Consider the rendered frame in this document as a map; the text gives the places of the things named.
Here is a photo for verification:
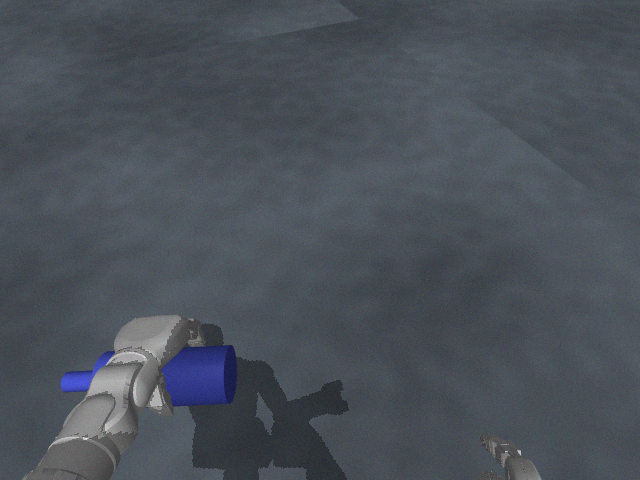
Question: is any bottle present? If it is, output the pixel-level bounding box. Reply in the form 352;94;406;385
61;345;237;408

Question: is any left robot arm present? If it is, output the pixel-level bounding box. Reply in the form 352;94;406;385
21;348;161;480

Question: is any left robot hand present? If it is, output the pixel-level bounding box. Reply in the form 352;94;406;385
114;314;206;417

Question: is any right robot hand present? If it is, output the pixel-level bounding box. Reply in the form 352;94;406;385
478;433;542;480

